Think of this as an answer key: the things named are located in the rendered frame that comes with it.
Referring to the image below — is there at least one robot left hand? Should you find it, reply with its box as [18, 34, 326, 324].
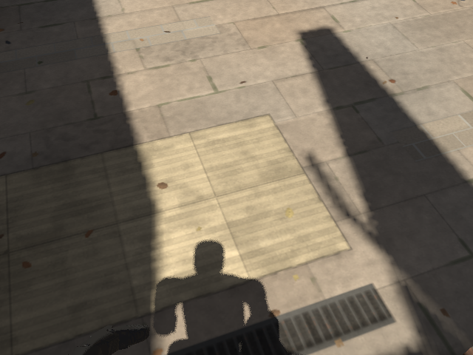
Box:
[68, 325, 150, 355]

